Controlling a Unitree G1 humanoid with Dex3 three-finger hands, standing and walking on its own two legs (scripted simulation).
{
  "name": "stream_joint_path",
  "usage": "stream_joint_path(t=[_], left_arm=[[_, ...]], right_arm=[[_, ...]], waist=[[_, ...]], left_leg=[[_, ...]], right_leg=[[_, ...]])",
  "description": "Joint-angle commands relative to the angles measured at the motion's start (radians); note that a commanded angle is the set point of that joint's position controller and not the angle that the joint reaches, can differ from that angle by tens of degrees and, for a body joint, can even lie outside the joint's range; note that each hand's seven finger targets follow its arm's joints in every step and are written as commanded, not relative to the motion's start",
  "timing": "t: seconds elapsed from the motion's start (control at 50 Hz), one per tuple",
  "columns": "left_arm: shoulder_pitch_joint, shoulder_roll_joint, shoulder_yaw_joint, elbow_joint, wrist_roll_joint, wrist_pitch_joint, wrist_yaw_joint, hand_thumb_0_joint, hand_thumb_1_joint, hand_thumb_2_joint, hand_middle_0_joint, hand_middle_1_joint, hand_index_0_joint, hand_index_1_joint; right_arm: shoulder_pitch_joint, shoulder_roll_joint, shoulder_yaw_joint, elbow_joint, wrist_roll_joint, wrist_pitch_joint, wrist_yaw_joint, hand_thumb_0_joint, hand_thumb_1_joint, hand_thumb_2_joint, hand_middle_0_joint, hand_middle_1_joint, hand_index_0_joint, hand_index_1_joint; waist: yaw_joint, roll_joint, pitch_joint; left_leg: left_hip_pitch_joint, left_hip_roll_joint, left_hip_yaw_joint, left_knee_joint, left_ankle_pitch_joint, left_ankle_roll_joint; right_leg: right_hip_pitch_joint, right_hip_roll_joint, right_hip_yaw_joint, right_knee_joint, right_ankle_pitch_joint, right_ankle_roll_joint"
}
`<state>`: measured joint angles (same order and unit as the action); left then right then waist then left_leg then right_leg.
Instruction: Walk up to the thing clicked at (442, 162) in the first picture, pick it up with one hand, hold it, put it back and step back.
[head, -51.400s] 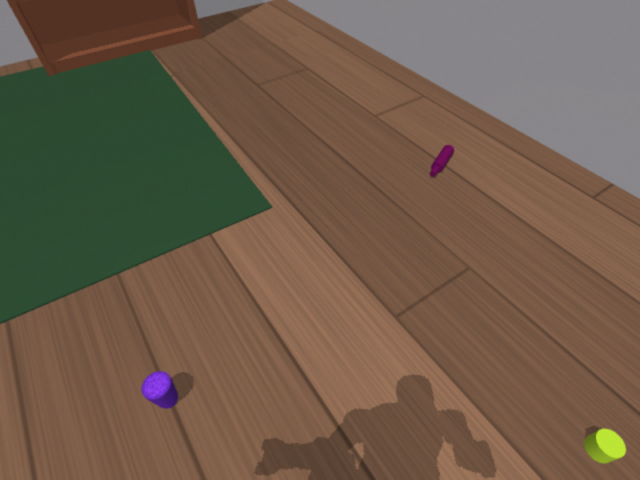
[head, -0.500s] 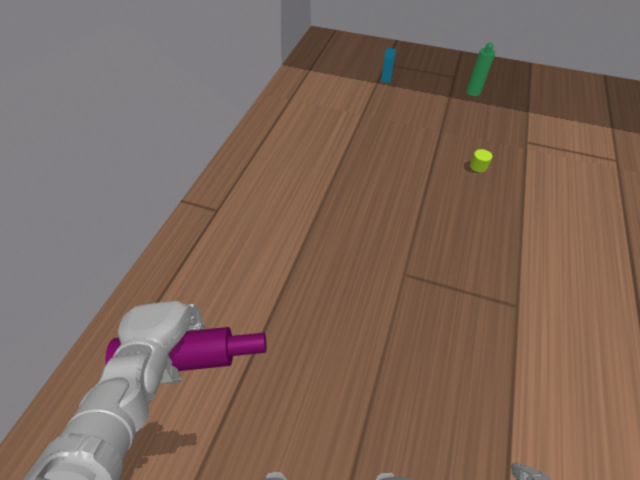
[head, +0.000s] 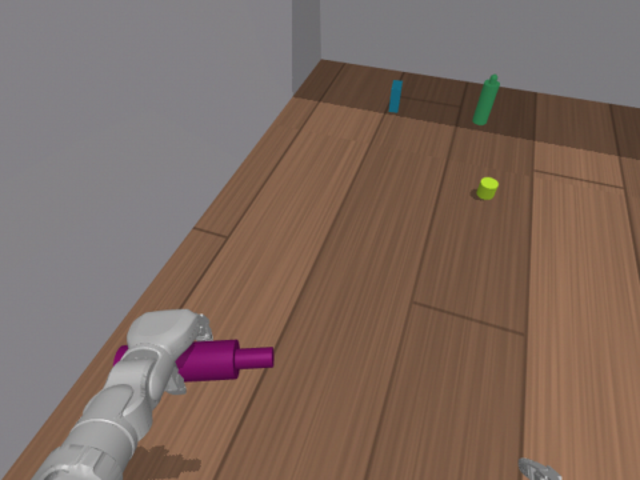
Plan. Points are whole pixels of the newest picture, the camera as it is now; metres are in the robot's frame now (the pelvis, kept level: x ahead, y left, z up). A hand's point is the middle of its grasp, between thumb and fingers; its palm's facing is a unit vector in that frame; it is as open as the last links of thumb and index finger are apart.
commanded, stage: hold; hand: left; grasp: from above
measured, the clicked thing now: (198, 361) +0.31 +0.20 -0.09
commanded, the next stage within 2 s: crouch in 1.44 s
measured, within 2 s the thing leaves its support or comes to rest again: neither
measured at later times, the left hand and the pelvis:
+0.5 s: hand (166, 380) +0.27 +0.22 -0.04, palm faces -0.47 -0.04 -0.88, open 8.5 cm; pelvis -0.02 +0.00 +0.01, yaw +0 degrees
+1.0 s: hand (167, 382) +0.26 +0.21 -0.03, palm faces -0.46 -0.04 -0.89, open 8.5 cm; pelvis -0.03 -0.01 +0.01, yaw +0 degrees
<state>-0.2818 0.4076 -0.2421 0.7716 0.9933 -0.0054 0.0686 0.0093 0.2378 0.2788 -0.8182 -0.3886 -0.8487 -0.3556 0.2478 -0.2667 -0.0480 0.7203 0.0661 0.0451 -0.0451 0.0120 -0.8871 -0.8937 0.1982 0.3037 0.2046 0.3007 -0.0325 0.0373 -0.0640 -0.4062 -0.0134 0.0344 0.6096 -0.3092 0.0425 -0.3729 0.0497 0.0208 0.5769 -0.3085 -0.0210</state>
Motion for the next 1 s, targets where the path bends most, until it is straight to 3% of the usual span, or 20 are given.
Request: stream_joint_path(t=[0.0,0.06,0.16,0.26,0.3,0.32,0.34,0.36,0.42,0.58,0.62,0.78,0.88,0.92,0.94,0.98], left_arm=[[-0.332,0.224,0.108,-0.236,-0.006,-0.010,0.031,0.000,0.820,0.516,-1.106,-0.468,-1.135,-0.438],[-0.324,0.224,0.109,-0.227,-0.010,-0.014,0.020,0.000,0.817,0.493,-1.104,-0.452,-1.136,-0.420],[-0.334,0.233,0.116,-0.269,-0.012,-0.025,0.008,0.000,0.781,0.502,-1.082,-0.458,-1.111,-0.429],[-0.314,0.219,0.114,-0.244,-0.011,-0.021,0.014,0.000,0.812,0.506,-1.098,-0.468,-1.130,-0.436],[-0.357,0.219,0.107,-0.293,-0.015,-0.026,0.007,0.000,0.795,0.501,-1.084,-0.469,-1.117,-0.436],[-0.325,0.231,0.118,-0.261,-0.015,-0.023,0.006,0.000,0.800,0.488,-1.091,-0.462,-1.124,-0.429],[-0.336,0.214,0.105,-0.287,-0.017,-0.026,0.003,0.000,0.779,0.506,-1.091,-0.445,-1.116,-0.420],[-0.333,0.232,0.119,-0.291,-0.016,-0.028,0.004,0.000,0.782,0.507,-1.092,-0.451,-1.118,-0.425],[-0.346,0.228,0.113,-0.313,-0.017,-0.030,0.002,0.000,0.783,0.509,-1.084,-0.470,-1.114,-0.439],[-0.333,0.224,0.106,-0.319,-0.024,-0.028,-0.022,0.000,0.807,0.500,-1.094,-0.480,-1.128,-0.445],[-0.317,0.232,0.121,-0.304,-0.023,-0.025,-0.025,0.000,0.801,0.493,-1.082,-0.488,-1.119,-0.451],[-0.323,0.224,0.111,-0.356,-0.031,-0.026,-0.040,0.000,0.770,0.503,-1.071,-0.478,-1.104,-0.446],[-0.319,0.232,0.118,-0.359,-0.037,-0.025,-0.049,0.000,0.757,0.493,-1.061,-0.472,-1.094,-0.440],[-0.320,0.213,0.100,-0.359,-0.028,-0.024,-0.049,0.000,0.765,0.472,-1.060,-0.472,-1.097,-0.435],[-0.293,0.232,0.124,-0.324,-0.029,-0.020,-0.044,0.000,0.769,0.476,-1.062,-0.473,-1.098,-0.437],[-0.307,0.242,0.131,-0.366,-0.027,-0.024,-0.050,0.000,0.763,0.502,-1.060,-0.470,-1.092,-0.439]], right_arm=[[-0.015,-0.148,-0.043,-0.115,0.001,-0.022,-0.010,0.000,-0.882,-0.892,0.200,0.300,0.200,0.300],[-0.038,-0.146,-0.038,-0.126,0.003,-0.019,-0.013,0.000,-0.882,-0.892,0.200,0.300,0.200,0.300],[-0.051,-0.145,-0.035,-0.136,0.003,-0.015,-0.017,0.000,-0.888,-0.894,0.200,0.300,0.200,0.300],[-0.076,-0.143,-0.030,-0.144,0.004,-0.013,-0.020,0.000,-0.881,-0.892,0.200,0.300,0.200,0.300],[-0.073,-0.143,-0.031,-0.139,0.002,-0.015,-0.021,0.000,-0.883,-0.893,0.200,0.300,0.200,0.300],[-0.085,-0.142,-0.029,-0.140,0.004,-0.014,-0.023,0.000,-0.885,-0.893,0.200,0.300,0.200,0.300],[-0.084,-0.138,-0.026,-0.144,0.004,-0.015,-0.023,0.000,-0.888,-0.894,0.200,0.300,0.200,0.300],[-0.089,-0.139,-0.026,-0.142,0.004,-0.014,-0.024,0.000,-0.887,-0.894,0.200,0.300,0.200,0.300],[-0.098,-0.135,-0.021,-0.142,0.005,-0.013,-0.026,0.000,-0.889,-0.894,0.200,0.300,0.200,0.300],[-0.133,-0.135,-0.015,-0.147,0.005,-0.011,-0.029,0.000,-0.886,-0.894,0.200,0.300,0.200,0.300],[-0.135,-0.134,-0.014,-0.151,0.006,-0.011,-0.028,0.000,-0.884,-0.894,0.200,0.300,0.200,0.300],[-0.161,-0.126,-0.006,-0.163,0.008,-0.014,-0.033,0.000,-0.892,-0.896,0.200,0.300,0.200,0.300],[-0.169,-0.124,-0.002,-0.159,0.008,-0.012,-0.037,0.000,-0.890,-0.896,0.200,0.300,0.200,0.300],[-0.169,-0.120,0.000,-0.157,0.009,-0.012,-0.037,0.000,-0.892,-0.896,0.200,0.299,0.200,0.299],[-0.170,-0.125,-0.001,-0.156,0.009,-0.010,-0.037,0.000,-0.889,-0.895,0.200,0.300,0.200,0.300],[-0.167,-0.122,-0.003,-0.159,0.008,-0.007,-0.037,0.000,-0.888,-0.895,0.200,0.299,0.200,0.299]], waist=[[0.006,0.020,-0.281],[0.008,0.020,-0.241],[0.016,0.019,-0.263],[0.013,0.009,-0.217],[0.008,0.015,-0.236],[0.021,0.002,-0.220],[0.011,-0.005,-0.227],[0.023,0.000,-0.234],[0.019,0.001,-0.236],[0.024,0.013,-0.180],[0.031,0.012,-0.185],[0.030,0.008,-0.205],[0.030,-0.002,-0.175],[0.028,-0.005,-0.172],[0.038,-0.013,-0.160],[0.036,0.008,-0.201]], left_leg=[[0.230,0.001,-0.030,-0.065,0.418,-0.011],[0.232,0.005,-0.034,-0.094,0.357,-0.017],[0.246,0.005,-0.034,-0.109,0.352,-0.014],[0.243,0.004,-0.037,-0.139,0.275,-0.019],[0.263,0.009,-0.040,-0.142,0.280,-0.020],[0.254,0.006,-0.039,-0.144,0.278,-0.018],[0.260,0.004,-0.035,-0.145,0.274,-0.015],[0.258,0.001,-0.032,-0.143,0.281,-0.015],[0.261,-0.003,-0.026,-0.147,0.276,-0.013],[0.262,0.010,-0.041,-0.184,0.213,-0.019],[0.261,0.010,-0.044,-0.193,0.205,-0.019],[0.288,0.002,-0.030,-0.191,0.248,-0.014],[0.279,0.001,-0.029,-0.206,0.201,-0.013],[0.280,0.003,-0.032,-0.205,0.211,-0.012],[0.271,0.004,-0.037,-0.208,0.215,-0.015],[0.291,0.000,-0.027,-0.199,0.246,-0.013]], right_leg=[[0.081,0.003,0.016,-0.079,0.358,0.000],[0.077,0.003,0.012,-0.096,0.293,-0.005],[0.102,0.000,0.016,-0.108,0.293,-0.005],[0.095,-0.003,0.015,-0.129,0.232,-0.007],[0.093,-0.002,0.017,-0.131,0.233,-0.007],[0.099,-0.004,0.015,-0.136,0.230,-0.005],[0.106,-0.005,0.019,-0.139,0.235,-0.004],[0.117,-0.007,0.020,-0.142,0.242,-0.003],[0.128,-0.010,0.024,-0.149,0.247,-0.001],[0.114,-0.007,0.016,-0.167,0.178,-0.006],[0.123,-0.010,0.018,-0.173,0.170,-0.007],[0.144,-0.013,0.022,-0.184,0.211,-0.003],[0.142,-0.014,0.022,-0.201,0.163,-0.003],[0.136,-0.014,0.021,-0.196,0.177,-0.002],[0.142,-0.014,0.019,-0.194,0.177,-0.002],[0.152,-0.015,0.022,-0.191,0.206,-0.003]])
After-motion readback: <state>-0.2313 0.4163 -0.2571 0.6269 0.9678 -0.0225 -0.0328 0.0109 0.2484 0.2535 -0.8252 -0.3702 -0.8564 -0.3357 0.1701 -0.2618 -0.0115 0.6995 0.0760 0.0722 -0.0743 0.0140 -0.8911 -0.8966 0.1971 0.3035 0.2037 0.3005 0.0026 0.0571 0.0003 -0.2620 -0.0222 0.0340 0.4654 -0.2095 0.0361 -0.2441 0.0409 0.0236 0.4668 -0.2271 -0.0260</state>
